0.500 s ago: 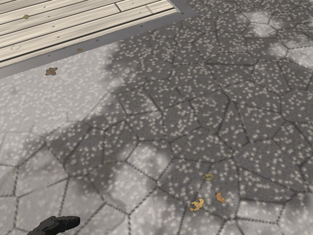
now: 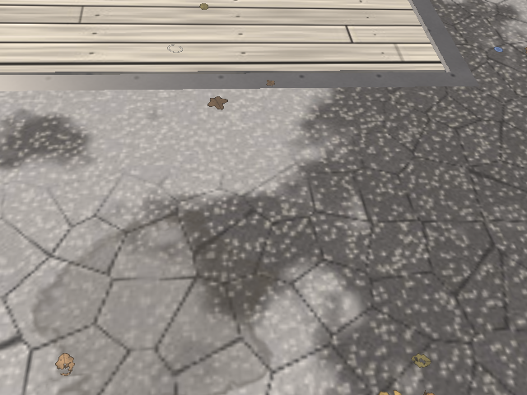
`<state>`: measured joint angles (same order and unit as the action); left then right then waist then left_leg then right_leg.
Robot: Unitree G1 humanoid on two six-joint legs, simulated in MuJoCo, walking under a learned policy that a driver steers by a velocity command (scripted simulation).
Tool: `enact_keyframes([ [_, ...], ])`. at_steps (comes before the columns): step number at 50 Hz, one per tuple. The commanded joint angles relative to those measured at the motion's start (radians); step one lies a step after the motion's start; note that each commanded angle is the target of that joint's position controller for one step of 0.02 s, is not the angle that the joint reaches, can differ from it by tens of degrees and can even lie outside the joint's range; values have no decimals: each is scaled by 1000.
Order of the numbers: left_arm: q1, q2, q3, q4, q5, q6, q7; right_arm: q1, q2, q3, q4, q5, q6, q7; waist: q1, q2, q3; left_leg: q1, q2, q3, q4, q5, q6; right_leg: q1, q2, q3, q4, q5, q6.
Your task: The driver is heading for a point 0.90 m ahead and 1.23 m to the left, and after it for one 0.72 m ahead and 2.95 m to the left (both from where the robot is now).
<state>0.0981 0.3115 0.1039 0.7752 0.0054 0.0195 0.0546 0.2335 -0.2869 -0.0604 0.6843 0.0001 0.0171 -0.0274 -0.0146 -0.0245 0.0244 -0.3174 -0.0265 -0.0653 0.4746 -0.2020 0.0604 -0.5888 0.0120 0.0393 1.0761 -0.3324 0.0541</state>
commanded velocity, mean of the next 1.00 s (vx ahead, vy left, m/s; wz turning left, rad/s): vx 0.07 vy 0.00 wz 0.59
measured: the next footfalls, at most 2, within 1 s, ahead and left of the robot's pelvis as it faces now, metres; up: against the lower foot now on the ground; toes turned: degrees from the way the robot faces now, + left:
right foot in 0.28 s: +0.08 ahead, -0.14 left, +0.00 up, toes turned +16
left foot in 0.70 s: -0.01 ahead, +0.12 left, +0.00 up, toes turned +27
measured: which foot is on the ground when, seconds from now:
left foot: down 0.00-0.28, up 0.30-0.68, down 0.70-1.00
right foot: up 0.00-0.26, down 0.28-0.70, up 0.72-1.00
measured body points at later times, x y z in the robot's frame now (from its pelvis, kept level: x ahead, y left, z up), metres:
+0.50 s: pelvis +0.01 -0.04 +0.00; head +0.05 -0.05 +0.45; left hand +0.07 +0.27 -0.09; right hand +0.23 -0.28 -0.10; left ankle -0.05 +0.09 -0.66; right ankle +0.04 -0.15 -0.74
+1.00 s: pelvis +0.03 +0.03 +0.01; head +0.04 +0.07 +0.46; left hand +0.02 +0.37 -0.09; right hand +0.27 -0.15 -0.08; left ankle -0.05 +0.10 -0.74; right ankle +0.20 -0.07 -0.69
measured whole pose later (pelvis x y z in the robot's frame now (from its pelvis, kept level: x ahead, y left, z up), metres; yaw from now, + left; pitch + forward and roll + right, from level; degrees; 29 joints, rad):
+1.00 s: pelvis +0.03 +0.03 +0.01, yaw +35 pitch +2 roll -2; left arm 0.11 0.34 0.09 0.75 0.00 -0.06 -0.02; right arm 0.35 -0.29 -0.05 0.62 0.01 -0.02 -0.02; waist -0.03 -0.02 0.01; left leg -0.17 -0.04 -0.14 0.36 -0.22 0.06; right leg -0.52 -0.02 0.06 0.73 -0.16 0.04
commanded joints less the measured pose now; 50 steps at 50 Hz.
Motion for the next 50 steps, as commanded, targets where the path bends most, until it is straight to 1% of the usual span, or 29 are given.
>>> enact_keyframes([
  [1, -51, 48, 5, -76, -4, -23, -2, -10, -172, -48, -80, 8, -9, -17, -1, 151, -127, 229, 222, -276, -124, 242, 146, -71, -8, 50, -125, 31, 20],
  [5, -61, 53, 0, -78, -10, -33, -19, -19, -193, -60, -102, 5, 6, -15, -13, 177, -109, 172, 210, -338, -117, 176, 165, 37, 11, 54, -282, 0, 29],
  [9, -38, 70, 3, -76, -18, -50, -35, -46, -195, -63, -123, 10, 16, -4, -12, 190, -121, 165, 198, -419, -87, 270, 170, 136, 33, 58, -400, -37, 15],
  [11, -10, 75, 4, -73, -20, -59, -45, -68, -193, -64, -134, 19, 21, -2, 5, 193, -132, 178, 181, -450, -57, 326, 155, 197, 39, 55, -510, -8, 0],
  [13, 57, 90, 13, -53, -16, -65, -52, -100, -179, -61, -148, 33, 29, -8, 47, 172, -140, 115, 124, -428, -5, 249, 95, 364, 9, 43, -724, 189, -30],
  [14, 85, 145, 27, -53, -2, -60, -47, -74, -138, -50, -155, 25, 29, -8, 34, 72, -166, -2, 63, -361, 107, 39, 43, 497, -140, 150, -744, 264, -86],
  [15, 47, 225, 40, -63, 15, -46, -39, -4, -96, -40, -166, 22, 22, -3, -40, -215, -135, -217, -115, -155, 296, -358, -24, 572, -337, 367, -744, 519, -223],
  [16, 47, 181, 32, -76, 35, -48, -42, -16, -187, -68, -163, 8, 10, -1, -2, -226, -122, -294, -82, -106, 534, -459, -76, 509, -446, 468, -765, 565, -347],
  [17, 0, 131, 16, -97, 29, -49, -38, -7, -238, -88, -141, 13, 11, 2, -15, -138, -103, -290, -40, -108, 655, -387, -96, 477, -403, 377, -756, 529, -332],
  [18, -44, 98, 7, -104, 16, -46, -33, 3, -227, -91, -121, 16, 20, 2, -30, -104, -82, -293, -29, -93, 701, -323, -114, 460, -327, 276, -743, 478, -280],
  [19, -58, 79, 0, -112, 2, -43, -28, 11, -200, -86, -110, 14, 32, 1, -23, -100, -67, -312, -25, -84, 745, -271, -132, 463, -284, 211, -738, 451, -254],
  [20, -55, 80, -4, -111, -3, -40, -23, 9, -172, -78, -113, 17, 38, 4, -16, -103, -54, -321, -19, -68, 768, -238, -147, 459, -268, 169, -740, 472, -255],
  [21, -39, 87, -4, -108, 0, -34, -18, -8, -150, -71, -125, 22, 40, 8, -6, -108, -46, -320, -12, -34, 746, -212, -155, 456, -249, 124, -750, 477, -257],
  [23, 8, 103, 1, -101, 8, -23, -11, -68, -124, -58, -156, 29, 36, 11, 34, -132, -52, -345, 12, 3, 648, -187, -168, 523, -256, 94, -755, 488, -272],
  [27, 21, 155, 17, -101, 4, -12, -17, -103, -100, -41, -188, 17, 34, 25, 60, -151, -88, -237, 62, 52, 445, -201, -163, 547, -297, 43, -746, 517, -283],
  [30, 11, 179, 25, -102, -9, -11, -31, -86, -115, -45, -192, 20, 38, 35, 53, -165, -90, -126, 56, 103, 316, -188, -136, 506, -313, 7, -733, 520, -271],
  [32, 10, 186, 27, -97, -25, -15, -38, -65, -121, -51, -193, 22, 44, 42, 37, -164, -87, -69, 49, 119, 200, -145, -104, 504, -326, -3, -697, 496, -249],
  [33, -3, 185, 27, -95, -36, -16, -40, -34, -118, -55, -184, 22, 46, 45, 11, -154, -89, -7, 36, 136, 97, -74, -79, 487, -319, -25, -655, 473, -222],
  [34, 10, 164, 22, -86, -44, -19, -41, 8, -127, -63, -169, 20, 46, 42, -9, -128, -98, 90, 12, 141, -12, 15, -47, 443, -294, -61, -586, 413, -177],
  [35, 72, 119, 11, -65, -29, -22, -46, 50, -177, -82, -161, 19, 43, 32, -11, 3, -123, 252, 56, 40, -81, 223, -6, 322, -237, -140, -429, 267, -99],
  [36, 58, 33, -22, -113, 37, -25, -52, 91, -301, -106, -179, 16, 35, 13, 11, 345, -147, 440, 332, -348, -67, 543, 128, -5, -99, -204, -96, -304, 2],
  [37, -25, 81, -9, -146, 18, -35, -47, 136, -287, -97, -182, -9, 6, 28, -67, 288, -209, 386, 421, -516, -129, 312, 305, -126, -26, -33, 76, -363, 6],
  [38, -65, 120, 3, -155, -13, -41, -48, 134, -245, -85, -165, -7, -18, 38, -71, 203, -157, 354, 370, -483, -190, -25, 278, -169, -56, 16, 112, -276, -17],
  [39, -74, 138, 12, -153, -23, -47, -53, 103, -207, -73, -151, 10, -31, 36, -50, 172, -93, 310, 319, -443, -227, -295, 220, -189, -81, 26, 74, -173, -43],
  [40, -70, 143, 17, -137, -19, -51, -53, 67, -184, -61, -155, 18, -32, 30, -34, 160, -46, 268, 288, -417, -252, -381, 184, -186, -93, 25, 32, -99, -49],
  [42, -53, 133, 17, -128, -7, -66, -60, 32, -171, -47, -166, 8, -35, 16, -7, 191, -17, 205, 235, -371, -293, -354, 164, -125, -75, 14, -35, 30, -38],
  [44, -44, 116, 13, -111, -5, -86, -66, 47, -170, -46, -162, -1, -47, 7, -5, 168, -29, 217, 215, -334, -297, -252, 160, -99, -57, 8, -127, 120, -30],
  [47, -80, 88, 0, -110, -6, -103, -70, 79, -185, -51, -140, 8, -58, 2, -21, 167, -18, 200, 192, -297, -283, -173, 153, -43, -29, 11, -315, 184, -12],
  [50, -121, 81, -8, -120, -14, -113, -80, 104, -207, -58, -121, 19, -56, 3, -39, 176, -1, 158, 188, -311, -264, -169, 157, 21, -10, 20, -443, 194, -2],
])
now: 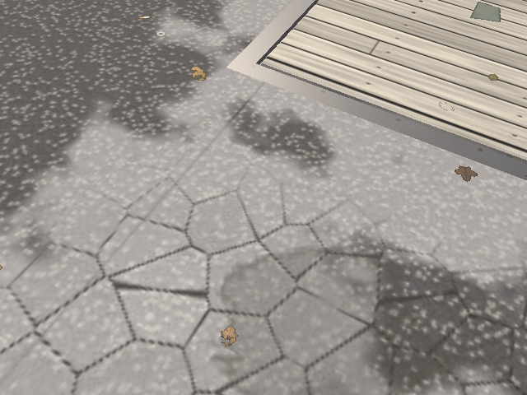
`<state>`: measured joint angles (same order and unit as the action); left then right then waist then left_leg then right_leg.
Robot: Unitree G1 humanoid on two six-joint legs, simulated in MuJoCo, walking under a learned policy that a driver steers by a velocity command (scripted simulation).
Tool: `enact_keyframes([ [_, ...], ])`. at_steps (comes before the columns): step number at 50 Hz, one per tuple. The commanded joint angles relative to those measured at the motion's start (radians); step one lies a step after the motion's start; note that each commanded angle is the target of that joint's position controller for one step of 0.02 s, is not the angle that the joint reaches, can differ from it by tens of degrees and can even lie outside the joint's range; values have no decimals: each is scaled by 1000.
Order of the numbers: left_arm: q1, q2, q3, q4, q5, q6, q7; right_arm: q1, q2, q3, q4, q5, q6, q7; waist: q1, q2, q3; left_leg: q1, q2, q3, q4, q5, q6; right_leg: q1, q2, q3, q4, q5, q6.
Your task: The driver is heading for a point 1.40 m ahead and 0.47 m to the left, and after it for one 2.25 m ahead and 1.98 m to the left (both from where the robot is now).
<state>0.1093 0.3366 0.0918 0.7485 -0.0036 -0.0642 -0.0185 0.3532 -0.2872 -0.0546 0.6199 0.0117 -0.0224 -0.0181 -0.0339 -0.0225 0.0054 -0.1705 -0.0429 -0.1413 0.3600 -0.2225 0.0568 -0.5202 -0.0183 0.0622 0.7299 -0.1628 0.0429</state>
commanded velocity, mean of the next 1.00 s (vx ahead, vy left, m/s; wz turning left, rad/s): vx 0.46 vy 0.00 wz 0.59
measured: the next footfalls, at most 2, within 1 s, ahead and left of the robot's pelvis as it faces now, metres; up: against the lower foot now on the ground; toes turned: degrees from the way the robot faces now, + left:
right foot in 0.18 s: +0.18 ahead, -0.14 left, +0.00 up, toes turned +10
left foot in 0.66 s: +0.43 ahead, +0.19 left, +0.00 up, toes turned +26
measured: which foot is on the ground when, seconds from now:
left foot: down 0.00-0.18, up 0.20-0.64, down 0.66-1.00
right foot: up 0.00-0.16, down 0.18-0.68, up 0.70-1.00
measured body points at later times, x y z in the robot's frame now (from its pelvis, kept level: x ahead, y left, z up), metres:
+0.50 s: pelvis +0.21 -0.02 -0.01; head +0.24 -0.02 +0.44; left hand +0.14 +0.26 -0.13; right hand +0.48 -0.20 -0.10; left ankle +0.30 +0.18 -0.69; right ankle +0.14 -0.15 -0.75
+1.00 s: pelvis +0.47 +0.12 -0.01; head +0.49 +0.16 +0.44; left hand +0.51 +0.46 -0.09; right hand +0.70 -0.07 -0.10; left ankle +0.40 +0.18 -0.75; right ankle +0.73 +0.07 -0.69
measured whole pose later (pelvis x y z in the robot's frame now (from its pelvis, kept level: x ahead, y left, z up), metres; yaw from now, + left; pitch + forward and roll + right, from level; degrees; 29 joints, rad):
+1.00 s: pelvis +0.47 +0.12 -0.01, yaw +35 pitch +1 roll +0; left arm 0.06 0.32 0.03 0.67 0.01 -0.09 -0.01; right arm 0.33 -0.30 -0.06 0.68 0.02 -0.05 0.00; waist -0.06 -0.04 0.05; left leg -0.14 -0.12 -0.14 0.36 -0.23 0.08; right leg -0.67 -0.09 0.10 0.70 0.01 0.07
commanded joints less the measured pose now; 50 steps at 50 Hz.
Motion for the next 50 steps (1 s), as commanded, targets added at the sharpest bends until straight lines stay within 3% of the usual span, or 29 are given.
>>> enact_keyframes([
  [1, -143, 58, 2, -98, -8, -33, -10, -9, -209, -65, -51, 11, -15, -5, -25, 171, 23, -2, 205, -248, -140, -156, 163, -27, 26, 0, -126, 17, 9],
  [5, -130, 82, 7, -105, -20, -52, -17, -4, -200, -62, -37, 15, -9, 3, -14, 174, 18, -33, 207, -329, -94, -176, 156, 99, 40, 8, -204, -15, -13],
  [7, -53, 91, 15, -87, -20, -63, -14, -25, -172, -53, -38, 16, -3, 4, 36, 176, 2, -62, 174, -338, -29, -155, 129, 235, 43, -8, -281, 8, -36],
  [8, 19, 103, 24, -69, -13, -67, -8, -30, -138, -42, -40, 14, -2, 3, 73, 167, -26, -113, 135, -316, 42, -145, 100, 362, 19, -2, -308, 14, -55],
  [9, 157, 145, 37, -51, 0, -69, 2, -47, -79, -23, -53, 5, -5, 2, 134, 84, -109, -230, 75, -235, 258, -186, 51, 567, -113, 131, -325, -67, -109],
  [10, 259, 251, 59, -26, 22, -58, 4, -10, -27, -5, -104, 23, -16, -1, 118, -211, -187, -505, -53, -61, 588, -369, -11, 771, -334, 530, -446, -394, -245],
  [11, 245, 204, 51, -23, 11, -55, -4, 9, -120, -25, -92, 37, -22, -7, 108, -215, -116, -647, 9, -52, 768, -363, -32, 731, -396, 697, -507, -583, -284],
  [12, 207, 138, 31, -36, 1, -50, 0, -31, -168, -39, -76, 32, -19, -5, 110, -150, -26, -684, 49, -50, 835, -277, -35, 662, -362, 583, -503, -534, -257],
  [14, 147, 72, 9, -45, 7, -41, 10, -69, -153, -42, -65, 14, -15, 1, 89, -88, 31, -653, 94, -22, 834, -140, -46, 561, -280, 362, -513, -279, -214],
  [16, 135, 53, -1, -38, 14, -41, 18, -92, -118, -37, -72, 19, -13, 16, 74, -100, 44, -607, 128, 2, 811, -66, -50, 492, -235, 211, -543, -103, -195],
  [18, 150, 61, 1, -23, 11, -47, 20, -114, -86, -28, -82, 17, -10, 23, 75, -91, 46, -617, 135, 26, 794, -18, -64, 475, -224, 120, -560, 23, -206],
  [22, 157, 94, 5, 2, 11, -40, 24, -187, -59, -13, -106, 12, -14, 35, 83, -57, 56, -622, 140, 61, 616, 117, -83, 485, -218, -26, -571, 218, -211],
  [26, 198, 125, 5, 31, -2, -29, 28, -318, -29, 3, -135, 12, -25, 65, 126, -38, 92, -533, 122, 149, 382, 235, -57, 496, -214, -139, -572, 270, -186],
  [28, 220, 145, 9, 46, -13, -20, 27, -353, -36, 1, -150, 18, -26, 79, 122, -40, 100, -499, 105, 178, 313, 209, -28, 546, -234, -171, -550, 370, -175],
  [30, 222, 176, 17, 48, -19, -8, 32, -330, -72, -17, -154, 13, -23, 86, 82, -68, 56, -402, 47, 227, 280, 126, 17, 601, -244, -214, -444, 709, -156],
  [31, 224, 196, 22, 47, -21, 1, 37, -274, -102, -32, -145, 10, -19, 85, 40, -89, 9, -316, 8, 250, 277, 75, 43, 622, -244, -232, -337, 886, -147],
  [32, 219, 204, 24, 44, -23, 9, 42, -148, -145, -57, -116, 12, -14, 81, -35, -85, -64, -144, -27, 258, 245, 79, 78, 587, -237, -247, -168, 960, -133],
  [33, 214, 185, 15, 32, -23, 8, 46, 21, -194, -88, -75, 17, -4, 64, -128, -47, -143, 127, -35, 217, 190, 132, 119, 436, -205, -263, 67, 857, -102],
  [34, 276, 65, -21, -4, 21, -2, 39, 91, -278, -104, -54, 22, 7, 41, -85, 175, -232, 467, 183, -140, 197, 108, 205, 81, -102, -255, 415, 67, -59],
  [35, 298, 40, -46, -55, 14, -38, 24, 65, -314, -99, -96, 17, -12, 47, -33, 282, -425, 634, 392, -715, 22, -92, 389, -165, 65, -44, 686, -442, -36],
  [36, 165, 142, -19, -78, -21, -61, 13, 61, -224, -77, -90, 8, -26, 55, -97, 141, -364, 586, 354, -634, -42, -133, 321, -258, 5, 62, 702, -354, -46],
  [37, 110, 134, -25, -104, -37, -74, 9, 22, -198, -67, -77, 6, -36, 55, -69, 109, -209, 435, 318, -489, -59, -72, 283, -276, -29, 41, 631, -267, -59],
  [38, 105, 113, -29, -96, -18, -79, 17, -45, -182, -61, -78, 9, -41, 54, -17, 11, -125, 278, 271, -387, -65, 37, 253, -232, -69, 35, 543, -206, -56],
  [39, 118, 121, -23, -88, 0, -73, 21, -97, -158, -53, -87, 0, -44, 52, 21, 22, -85, 169, 238, -313, -77, 154, 242, -171, -93, 37, 474, -172, -47],
  [40, 139, 123, -21, -81, 5, -61, 18, -127, -148, -47, -94, -11, -44, 48, 50, 48, -69, 92, 217, -279, -101, 210, 241, -118, -106, 39, 451, -149, -38],
  [43, 134, 87, -29, -82, 23, -34, 20, -125, -151, -47, -64, -1, -52, 33, 65, 56, -37, -43, 189, -197, -134, 319, 252, -81, -101, 5, 340, -101, 13],
  [47, -37, 38, -49, -130, 23, -33, 16, -81, -174, -52, -25, 5, -41, 10, 8, 80, 8, -123, 113, -112, -122, 235, 193, -42, -49, -16, 28, 164, 39],
  [50, -120, 33, -54, -143, 7, -46, -1, -21, -177, -51, 12, 8, -39, 8, -41, 97, 7, -112, 128, -120, -113, 132, 165, 45, -12, -24, -125, 303, 29],
])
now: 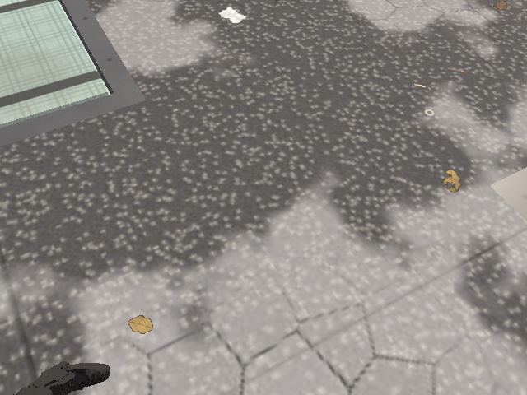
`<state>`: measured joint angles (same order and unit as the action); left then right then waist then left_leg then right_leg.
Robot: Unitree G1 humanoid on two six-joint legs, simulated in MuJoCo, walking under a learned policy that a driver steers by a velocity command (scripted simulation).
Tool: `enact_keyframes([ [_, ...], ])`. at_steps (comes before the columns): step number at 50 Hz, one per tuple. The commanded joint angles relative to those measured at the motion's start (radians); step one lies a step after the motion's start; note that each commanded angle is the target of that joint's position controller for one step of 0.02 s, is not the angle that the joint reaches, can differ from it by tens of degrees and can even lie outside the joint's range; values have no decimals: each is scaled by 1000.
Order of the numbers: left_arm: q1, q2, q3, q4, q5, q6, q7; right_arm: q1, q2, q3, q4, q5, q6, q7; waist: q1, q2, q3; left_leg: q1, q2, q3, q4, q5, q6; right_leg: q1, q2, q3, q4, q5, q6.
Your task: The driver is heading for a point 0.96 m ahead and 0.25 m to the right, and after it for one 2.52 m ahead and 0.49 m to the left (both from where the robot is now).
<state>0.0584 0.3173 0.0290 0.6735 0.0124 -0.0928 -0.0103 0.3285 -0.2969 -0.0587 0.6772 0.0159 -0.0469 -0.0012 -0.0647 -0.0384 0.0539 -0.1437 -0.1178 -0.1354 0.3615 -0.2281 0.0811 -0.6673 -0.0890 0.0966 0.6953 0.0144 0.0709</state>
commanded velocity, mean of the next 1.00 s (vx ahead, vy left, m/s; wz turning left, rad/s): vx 0.50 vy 0.00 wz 0.01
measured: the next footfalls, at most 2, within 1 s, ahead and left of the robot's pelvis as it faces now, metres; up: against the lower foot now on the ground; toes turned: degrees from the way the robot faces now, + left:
right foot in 0.14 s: +0.27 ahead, -0.15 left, +0.00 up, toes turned +4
left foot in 0.68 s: +0.55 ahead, +0.11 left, +0.00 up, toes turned +5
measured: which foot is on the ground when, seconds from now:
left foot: down 0.00-0.16, up 0.18-0.66, down 0.68-1.00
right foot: up 0.00-0.12, down 0.14-0.70, up 0.72-1.00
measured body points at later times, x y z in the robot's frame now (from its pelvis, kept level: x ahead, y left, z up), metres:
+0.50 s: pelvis +0.28 -0.06 +0.00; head +0.31 -0.07 +0.45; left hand +0.26 +0.22 -0.12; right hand +0.50 -0.28 -0.09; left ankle +0.42 +0.13 -0.69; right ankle +0.23 -0.15 -0.74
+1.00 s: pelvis +0.55 +0.02 +0.00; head +0.57 +0.02 +0.45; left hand +0.71 +0.28 -0.11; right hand +0.59 -0.27 -0.12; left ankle +0.51 +0.11 -0.74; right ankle +0.68 -0.16 -0.67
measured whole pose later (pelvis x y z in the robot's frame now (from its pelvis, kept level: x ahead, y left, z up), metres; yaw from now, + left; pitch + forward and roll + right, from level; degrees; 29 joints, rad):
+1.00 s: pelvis +0.55 +0.02 +0.00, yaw -4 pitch +0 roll +2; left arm 0.20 0.32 0.06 0.75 -0.03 -0.03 -0.01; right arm 0.31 -0.27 -0.07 0.83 -0.02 -0.10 0.01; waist -0.05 -0.05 0.03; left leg -0.04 -0.05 0.16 0.24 -0.21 0.05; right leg -0.69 -0.11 0.08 0.93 -0.07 0.02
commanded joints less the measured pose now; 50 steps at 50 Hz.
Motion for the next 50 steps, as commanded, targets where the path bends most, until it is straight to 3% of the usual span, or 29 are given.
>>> enact_keyframes([
  [1, -81, 64, 12, -72, -14, -21, -14, 21, -163, -45, -32, 7, -15, -8, -16, 121, -37, -107, 221, -146, -95, 117, 138, 190, 56, -47, -118, 125, -9],
  [5, -48, 108, 35, -77, -17, -29, -22, 39, -157, -44, 0, 3, -5, -7, 13, 164, -25, 30, 291, -232, 1, 171, 112, 208, 57, -42, -179, -41, -73],
  [6, 7, 116, 43, -64, -15, -30, -19, 28, -151, -42, 1, 3, 0, -6, 46, 169, -38, 39, 276, -226, 51, 251, 97, 280, 71, -66, -210, -71, -97],
  [7, 107, 145, 59, -43, -7, -34, -13, 28, -121, -31, -1, -1, 0, -3, 94, 147, -106, 27, 222, -186, 186, 355, 69, 431, 60, -66, -224, -64, -132],
  [8, 255, 198, 72, -33, 6, -36, -8, 61, -71, -10, -17, -19, 0, -3, 140, 33, -265, -104, 157, -126, 468, 207, 28, 703, -98, 101, -185, -40, -206],
  [9, 352, 265, 96, 17, 4, -23, -17, 198, -13, 8, -17, 13, -12, -3, 104, -288, -383, -450, 3, -14, 811, -280, -55, 1001, -289, 572, -317, -314, -372],
  [10, 365, 170, 74, 18, -26, -20, -25, 152, -105, -7, -5, 23, -17, -7, 137, -183, -318, -590, 46, -75, 927, -334, -61, 981, -301, 706, -412, -579, -357],
  [11, 309, 122, 59, 11, -25, -16, -21, 22, -155, -22, -26, 25, -17, -8, 155, -82, -180, -633, 89, -58, 947, -246, -56, 865, -267, 566, -427, -570, -312],
  [12, 252, 108, 51, 1, -12, -10, -19, -47, -146, -18, -44, 10, -18, -10, 135, -15, -111, -610, 132, -9, 915, -176, -57, 747, -223, 442, -434, -454, -290],
  [13, 222, 92, 44, 4, -6, -7, -17, -83, -129, -17, -57, -5, -23, -8, 116, -5, -57, -597, 165, 9, 851, -122, -60, 658, -184, 361, -454, -346, -292],
  [15, 207, 67, 35, 7, 1, -12, -14, -58, -95, -15, -46, -5, -23, -2, 81, -57, -59, -511, 201, 27, 772, -63, -65, 587, -126, 254, -490, -205, -280],
  [17, 226, 75, 36, 24, -12, -17, -12, -53, -66, -8, -39, -7, -18, -1, 74, -62, -63, -506, 208, 52, 712, -52, -78, 571, -120, 192, -512, -94, -297],
  [19, 247, 101, 43, 42, -18, -16, -7, -113, -48, 0, -58, -15, -18, -1, 86, -41, -42, -544, 218, 66, 608, 5, -93, 573, -126, 147, -537, -17, -310],
  [23, 288, 123, 45, 74, -25, -2, 0, -237, -21, 13, -79, -12, -31, 11, 127, -34, -21, -513, 206, 93, 364, 217, -101, 582, -90, 43, -550, 44, -277],
  [27, 360, 135, 46, 116, -31, 13, 4, -358, -19, 16, -109, 1, -43, 32, 166, -28, 9, -465, 174, 119, 221, 299, -92, 617, -110, 21, -535, 52, -267],
  [30, 385, 148, 50, 139, -34, 31, 9, -406, -33, 11, -131, 4, -51, 50, 158, -34, 23, -471, 159, 119, 160, 226, -59, 708, -153, 34, -491, 115, -253],
  [32, 371, 167, 57, 143, -35, 41, 16, -358, -62, -1, -122, 1, -53, 53, 114, -51, -12, -375, 132, 137, 129, 160, -28, 744, -160, 24, -415, 294, -233],
  [33, 357, 171, 57, 142, -38, 45, 18, -270, -88, -17, -100, -4, -55, 48, 57, -51, -69, -223, 107, 157, 96, 168, -3, 719, -136, 6, -308, 444, -216],
  [34, 346, 155, 48, 133, -33, 46, 19, -116, -137, -41, -58, -9, -54, 37, -20, -36, -171, 20, 127, 141, 94, 204, 31, 627, -87, -22, -130, 456, -188],
  [35, 339, 95, 24, 97, -3, 41, 21, 79, -217, -62, -28, -24, -49, 21, -86, 91, -341, 346, 344, -91, 145, 242, 97, 398, -18, -54, 190, 116, -152],
  [36, 477, -9, -5, 90, -20, 24, 15, 89, -247, -65, -13, -23, -42, 26, -7, 337, -460, 595, 540, -511, 47, 22, 229, 49, 134, -33, 480, -589, -106],
  [37, 393, 110, 24, 102, -45, 15, 12, 76, -144, -41, -19, -13, -40, 24, -54, 211, -364, 507, 507, -501, -18, -104, 187, -48, 85, 55, 567, -585, -107],
  [38, 304, 141, 39, 73, -62, 10, 10, 17, -115, -30, -14, -9, -41, 20, -41, 173, -219, 374, 475, -345, -48, -67, 149, -83, 47, 34, 562, -487, -109],
  [39, 266, 126, 38, 67, -56, 11, 13, -43, -96, -23, -12, -14, -45, 21, -8, 110, -151, 246, 434, -246, -83, 21, 131, -49, 8, 14, 527, -405, -99],
  [40, 255, 113, 43, 67, -43, 18, 14, -87, -70, -18, -9, -19, -50, 24, 21, 108, -99, 153, 398, -166, -120, 80, 123, -21, -15, 12, 486, -351, -89],
  [41, 284, 95, 43, 74, -44, 30, 12, -112, -61, -16, -3, -28, -58, 25, 53, 139, -88, 83, 378, -105, -155, 117, 116, 38, -38, 18, 472, -309, -80],
  [43, 308, 55, 40, 84, -46, 53, 13, -135, -54, -20, 17, -27, -74, 25, 79, 132, -63, 6, 365, -17, -206, 184, 124, 72, -46, 12, 457, -279, -63],
  [46, 245, 43, 42, 54, -38, 67, 16, -132, -80, -31, 51, -32, -84, 17, 79, 101, -17, -9, 364, 87, -239, 274, 125, 0, -52, 29, 373, -170, -44],
  [50, 135, 20, 31, 19, -36, 52, -8, -117, -112, -36, 77, -29, -73, 3, 42, 81, 7, 26, 330, 221, -246, 323, 95, 14, -36, -25, 128, 34, -55],
])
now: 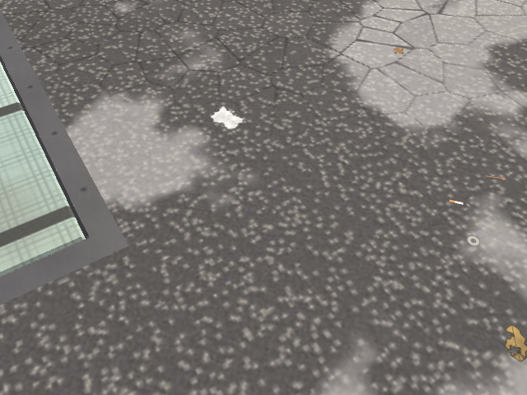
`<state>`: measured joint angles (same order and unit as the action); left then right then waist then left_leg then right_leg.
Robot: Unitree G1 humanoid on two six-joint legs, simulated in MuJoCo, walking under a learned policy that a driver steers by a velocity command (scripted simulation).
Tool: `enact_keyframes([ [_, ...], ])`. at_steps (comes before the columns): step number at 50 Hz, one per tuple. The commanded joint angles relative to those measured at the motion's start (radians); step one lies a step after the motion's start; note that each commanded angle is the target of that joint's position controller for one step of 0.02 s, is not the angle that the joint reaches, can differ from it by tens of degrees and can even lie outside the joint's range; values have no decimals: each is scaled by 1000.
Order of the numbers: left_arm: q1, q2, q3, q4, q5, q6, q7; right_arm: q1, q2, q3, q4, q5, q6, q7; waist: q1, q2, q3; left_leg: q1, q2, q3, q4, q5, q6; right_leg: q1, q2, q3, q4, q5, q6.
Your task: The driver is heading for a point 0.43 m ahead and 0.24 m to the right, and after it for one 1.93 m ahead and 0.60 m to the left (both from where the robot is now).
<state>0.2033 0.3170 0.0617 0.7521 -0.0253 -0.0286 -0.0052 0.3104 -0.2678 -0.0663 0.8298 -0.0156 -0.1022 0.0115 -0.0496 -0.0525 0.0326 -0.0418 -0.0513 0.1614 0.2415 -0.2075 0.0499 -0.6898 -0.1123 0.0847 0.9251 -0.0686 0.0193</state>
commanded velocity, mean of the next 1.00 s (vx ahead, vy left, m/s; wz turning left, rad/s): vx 0.33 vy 0.00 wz -0.15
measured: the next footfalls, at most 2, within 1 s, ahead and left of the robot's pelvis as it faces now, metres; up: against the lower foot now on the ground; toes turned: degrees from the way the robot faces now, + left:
right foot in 0.22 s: +0.29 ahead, -0.14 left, +0.00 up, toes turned -10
left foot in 0.68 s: +0.59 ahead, -0.02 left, +0.00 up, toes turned -16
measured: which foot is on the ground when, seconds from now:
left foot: down 0.00-0.24, up 0.26-0.66, down 0.68-1.00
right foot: up 0.00-0.20, down 0.22-0.70, up 0.72-1.00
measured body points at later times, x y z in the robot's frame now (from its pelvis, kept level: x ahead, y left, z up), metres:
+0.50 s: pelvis +0.28 -0.07 +0.00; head +0.31 -0.10 +0.45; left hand +0.43 +0.18 -0.10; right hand +0.39 -0.38 -0.09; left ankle +0.45 +0.09 -0.67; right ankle +0.25 -0.14 -0.74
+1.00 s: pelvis +0.45 -0.09 -0.01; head +0.50 -0.09 +0.44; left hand +0.64 +0.16 -0.12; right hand +0.54 -0.38 -0.11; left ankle +0.55 -0.01 -0.74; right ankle +0.47 -0.25 -0.71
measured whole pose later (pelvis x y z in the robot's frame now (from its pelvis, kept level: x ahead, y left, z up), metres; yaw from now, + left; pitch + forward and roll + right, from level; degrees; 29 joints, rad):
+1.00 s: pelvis +0.45 -0.09 -0.01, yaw -7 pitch +2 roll -1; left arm 0.15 0.29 0.05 0.69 0.01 0.01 0.04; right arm 0.18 -0.29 -0.07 0.71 0.01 0.02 -0.01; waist -0.03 0.00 0.06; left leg -0.41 -0.11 -0.13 0.46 -0.08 0.05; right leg -0.48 0.01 0.11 0.80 -0.37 0.06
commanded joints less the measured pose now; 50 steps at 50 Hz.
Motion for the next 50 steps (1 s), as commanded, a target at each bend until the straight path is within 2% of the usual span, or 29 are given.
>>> enact_keyframes([
  [1, -51, 12, -6, -75, 4, -14, -20, -81, -152, -31, -67, 6, -14, -13, 9, 86, 39, -60, 271, -58, -127, 305, 123, 40, -8, -37, -149, 139, -9],
  [4, -147, 6, -12, -126, 4, -15, -39, -20, -179, -40, -36, 19, 6, -17, -28, 72, 66, 48, 309, -28, -99, 336, 116, -1, 2, -75, -244, 115, -35],
  [7, -177, 25, -4, -169, 5, -11, -55, -9, -203, -49, -21, 33, 32, -21, -13, 92, 56, 150, 338, 3, -9, 526, 91, 8, 35, -122, -291, -2, -77],
  [9, -106, 63, 17, -171, 6, -3, -57, -27, -233, -57, -28, 40, 47, -29, 44, 135, -16, 173, 333, 32, 148, 857, 66, 146, 106, -183, -284, -109, -119],
  [10, 7, 99, 40, -148, 4, 1, -53, -40, -240, -59, -32, 42, 56, -33, 112, 135, -80, 142, 314, 50, 311, 941, 48, 296, 149, -202, -307, -120, -148],
  [11, 176, 156, 74, -107, 2, 7, -38, -48, -223, -50, -39, 42, 56, -37, 201, 102, -165, 7, 272, 68, 546, 841, 11, 561, 174, -171, -370, -62, -189],
  [12, 253, 275, 104, -91, -1, 14, -16, 29, -118, -15, -81, 4, 41, -31, 166, -128, -262, -394, 158, 64, 919, 198, -49, 936, -61, 234, -382, -76, -319],
  [13, 226, 276, 92, -129, 0, -2, -22, 28, -80, 9, -108, 3, 3, -15, 128, -170, -413, -644, -13, -165, 1147, -397, -74, 1101, -227, 748, -573, -246, -469],
  [14, 213, 194, 67, -131, 7, -16, -29, -94, -170, -15, -129, 44, -24, 1, 182, -60, -341, -750, 50, -271, 1174, -335, -50, 1057, -212, 667, -635, -276, -407],
  [15, 172, 162, 57, -127, 11, -26, -29, -143, -166, -11, -152, 59, -38, 4, 156, -24, -208, -769, 90, -255, 1107, -246, -29, 919, -175, 528, -640, -225, -366],
  [16, 105, 136, 49, -133, 9, -29, -28, -143, -154, -10, -143, 39, -42, -4, 105, 50, -125, -723, 132, -249, 1010, -180, -31, 769, -129, 414, -642, -115, -332],
  [17, 56, 104, 39, -147, 16, -32, -24, -129, -165, -18, -133, 18, -35, -10, 68, 38, -91, -651, 160, -250, 935, -134, -40, 661, -94, 335, -655, -7, -314],
  [18, 32, 96, 34, -162, 24, -32, -20, -111, -164, -20, -129, 12, -22, -9, 44, 16, -82, -593, 168, -252, 907, -106, -51, 592, -70, 304, -676, 52, -312],
  [20, 32, 108, 38, -160, 20, -36, -11, -97, -140, -17, -126, 1, -3, -11, 30, 16, -78, -560, 161, -232, 838, -69, -87, 521, -50, 249, -696, 159, -321],
  [23, 60, 131, 43, -141, 18, -35, 10, -177, -106, -3, -147, -1, 10, -15, 48, 5, -39, -573, 140, -208, 641, 81, -127, 472, -11, 153, -697, 256, -293],
  [26, 100, 109, 34, -104, 21, -25, 23, -251, -67, 17, -147, 1, -3, 2, 98, -26, -53, -453, 97, -167, 411, 325, -122, 453, 39, 38, -655, 364, -221],
  [28, 130, 109, 29, -76, 24, -23, 24, -275, -76, 16, -149, 12, -10, 15, 118, -37, -62, -422, 84, -169, 346, 416, -100, 494, 10, 48, -646, 336, -206],
  [30, 124, 105, 26, -60, 30, -23, 22, -280, -97, 10, -151, 14, -12, 25, 117, -41, -59, -436, 84, -184, 301, 372, -65, 565, -27, 62, -604, 341, -198],
  [32, 105, 108, 27, -45, 33, -21, 23, -250, -124, -1, -147, 10, -14, 32, 93, -42, -64, -422, 75, -191, 281, 284, -26, 620, -57, 74, -538, 383, -185],
  [34, 63, 106, 27, -45, 28, -15, 29, -125, -160, -20, -112, 2, -16, 32, 19, -21, -106, -278, 42, -166, 206, 333, 15, 629, -8, 33, -359, 493, -141],
  [35, 104, 94, 21, -63, 44, -15, 34, -74, -231, -37, -117, -6, -17, 28, 23, 84, -194, -102, 144, -290, 246, 687, 71, 549, 70, -10, -150, 315, -91],
  [36, 217, 49, 5, -72, 54, -19, 34, -50, -271, -40, -133, -14, -5, 24, 63, 272, -314, 177, 356, -586, 266, 922, 254, 276, 189, -56, 201, -258, -7],
  [37, 223, 69, 0, -70, 45, -13, 26, -18, -207, -27, -127, 3, 9, 26, 41, 284, -395, 249, 411, -775, 187, 790, 327, 150, 222, 8, 325, -596, 19],
  [38, 161, 117, 13, -76, 24, 0, 24, -64, -187, -24, -147, 21, 23, 25, 27, 189, -328, 176, 377, -740, 158, 511, 290, 91, 172, 49, 397, -552, 21],
  [39, 87, 118, 16, -88, 18, 17, 28, -110, -166, -19, -162, 26, 39, 20, 22, 119, -240, 63, 333, -670, 124, 325, 246, 61, 148, 30, 392, -498, 23],
  [40, 51, 115, 19, -98, 22, 32, 34, -143, -162, -16, -171, 25, 52, 13, 33, 92, -168, -63, 311, -636, 88, 208, 221, 66, 124, 25, 339, -454, 25],
  [43, 53, 65, 14, -103, 32, 45, 48, -189, -166, -23, -186, 9, 83, -3, 72, 175, -105, -269, 192, -531, 28, 80, 163, 204, 124, -14, 81, -388, 31],
  [47, 43, 50, 11, -97, 34, 35, 52, -177, -194, -44, -198, 21, 101, -27, 55, 187, -173, -263, 182, -539, 48, 68, 171, 280, 139, -5, -86, -300, 51],
  [50, 10, 55, 14, -108, 30, 28, 46, -176, -197, -49, -205, 25, 117, -33, 40, 199, -163, -268, 178, -592, 50, -28, 158, 305, 148, 5, -176, -266, 49],
])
